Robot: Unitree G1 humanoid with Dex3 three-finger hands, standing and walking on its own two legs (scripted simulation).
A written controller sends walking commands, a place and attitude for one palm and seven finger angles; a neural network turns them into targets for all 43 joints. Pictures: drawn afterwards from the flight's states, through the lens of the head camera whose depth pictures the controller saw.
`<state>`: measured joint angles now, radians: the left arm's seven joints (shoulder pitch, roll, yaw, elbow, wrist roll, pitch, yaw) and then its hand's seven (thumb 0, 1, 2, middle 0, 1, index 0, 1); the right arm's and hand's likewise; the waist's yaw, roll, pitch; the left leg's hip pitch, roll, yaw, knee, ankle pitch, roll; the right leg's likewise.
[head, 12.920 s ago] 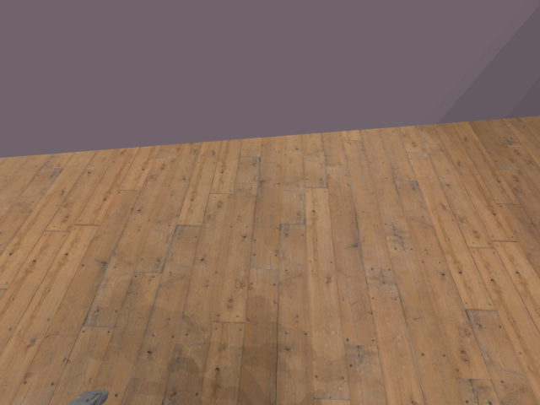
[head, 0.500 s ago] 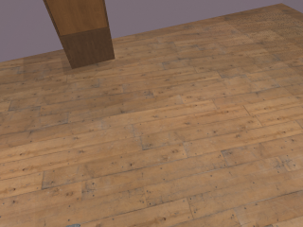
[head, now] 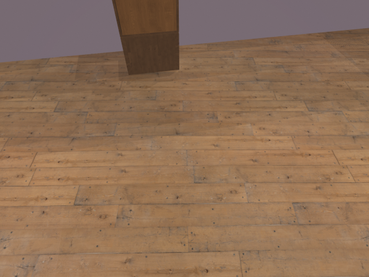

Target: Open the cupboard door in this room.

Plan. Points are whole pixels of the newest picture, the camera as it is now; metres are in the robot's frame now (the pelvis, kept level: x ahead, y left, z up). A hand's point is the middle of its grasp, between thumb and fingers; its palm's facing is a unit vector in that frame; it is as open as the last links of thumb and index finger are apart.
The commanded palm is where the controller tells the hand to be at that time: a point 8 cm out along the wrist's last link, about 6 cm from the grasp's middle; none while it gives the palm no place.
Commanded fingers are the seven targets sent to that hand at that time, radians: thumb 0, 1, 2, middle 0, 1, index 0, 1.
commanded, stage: turn or walk to find it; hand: left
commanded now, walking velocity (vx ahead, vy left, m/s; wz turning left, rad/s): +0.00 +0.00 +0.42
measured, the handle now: out of the picture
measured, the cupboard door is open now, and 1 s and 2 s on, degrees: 0 0 0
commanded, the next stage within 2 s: stand and wait in 0.80 s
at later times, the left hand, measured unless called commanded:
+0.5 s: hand out of the picture -0.03 +0.21 -0.17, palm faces +0.20 -0.95 -0.23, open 7.4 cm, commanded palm none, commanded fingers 0.00 0.90 0.90 -0.20 -0.30 -0.20 -0.30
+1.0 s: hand out of the picture -0.03 +0.23 -0.15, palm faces +0.30 -0.91 -0.27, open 7.4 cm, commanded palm none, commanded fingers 0.00 0.90 0.90 -0.20 -0.30 -0.20 -0.30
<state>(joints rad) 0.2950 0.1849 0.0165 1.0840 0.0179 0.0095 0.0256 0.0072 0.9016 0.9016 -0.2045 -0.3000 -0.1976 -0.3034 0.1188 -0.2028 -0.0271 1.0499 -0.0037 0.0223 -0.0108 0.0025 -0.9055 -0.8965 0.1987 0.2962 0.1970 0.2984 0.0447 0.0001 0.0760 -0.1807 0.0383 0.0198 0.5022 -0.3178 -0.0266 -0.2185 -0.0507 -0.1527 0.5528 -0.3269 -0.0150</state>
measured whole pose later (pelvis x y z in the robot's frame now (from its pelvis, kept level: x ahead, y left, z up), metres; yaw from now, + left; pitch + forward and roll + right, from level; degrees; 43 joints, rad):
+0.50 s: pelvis -0.04 +0.01 +0.00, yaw +11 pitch -1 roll +0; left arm 0.22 0.20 0.03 0.99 0.04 0.01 0.02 0.01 0.90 0.90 -0.21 -0.30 -0.20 -0.30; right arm 0.15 -0.23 -0.06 1.01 0.00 0.06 0.01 0.00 -0.91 -0.90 0.20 0.30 0.20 0.30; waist 0.01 -0.02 0.09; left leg -0.35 0.03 0.06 0.82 -0.45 -0.04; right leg -0.22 -0.14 -0.20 0.58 -0.32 0.03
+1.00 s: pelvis -0.06 +0.00 +0.00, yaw +18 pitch +0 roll +1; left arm 0.15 0.21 0.03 0.97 0.01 0.02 0.02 0.01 0.91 0.90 -0.20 -0.30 -0.19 -0.30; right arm 0.22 -0.19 -0.05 1.01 -0.01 0.03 0.00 0.00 -0.90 -0.90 0.20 0.30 0.20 0.30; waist -0.02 0.02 0.04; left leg -0.30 -0.03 0.00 0.51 -0.20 0.01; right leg -0.25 -0.05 -0.05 0.56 -0.31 0.05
